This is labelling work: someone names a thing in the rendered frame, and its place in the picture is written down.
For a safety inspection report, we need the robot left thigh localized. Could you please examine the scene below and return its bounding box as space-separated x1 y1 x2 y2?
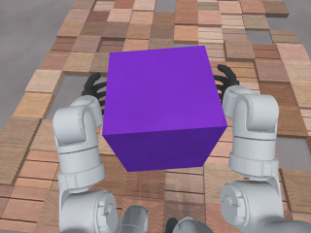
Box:
113 205 149 233

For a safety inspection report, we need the robot right forearm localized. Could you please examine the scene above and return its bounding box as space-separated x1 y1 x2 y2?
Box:
222 84 284 211

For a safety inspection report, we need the robot left upper arm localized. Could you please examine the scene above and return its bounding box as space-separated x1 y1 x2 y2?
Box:
59 189 119 233

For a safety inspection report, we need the robot left forearm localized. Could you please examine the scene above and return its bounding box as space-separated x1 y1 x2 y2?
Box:
52 95 106 230

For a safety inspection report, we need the robot right thigh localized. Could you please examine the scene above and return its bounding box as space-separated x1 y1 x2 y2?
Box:
175 219 215 233

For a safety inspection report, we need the robot left hand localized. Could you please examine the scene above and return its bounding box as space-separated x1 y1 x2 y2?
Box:
82 72 107 116

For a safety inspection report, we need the carton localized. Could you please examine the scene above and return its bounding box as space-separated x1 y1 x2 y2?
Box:
102 46 227 172

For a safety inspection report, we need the robot right upper arm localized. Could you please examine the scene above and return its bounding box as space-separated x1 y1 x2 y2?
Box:
221 181 311 233

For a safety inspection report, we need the robot thigh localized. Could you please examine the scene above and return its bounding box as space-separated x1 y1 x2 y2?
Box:
113 205 149 233
175 219 215 233

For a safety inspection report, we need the robot right hand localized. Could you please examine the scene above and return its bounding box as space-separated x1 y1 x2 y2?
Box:
213 64 240 104

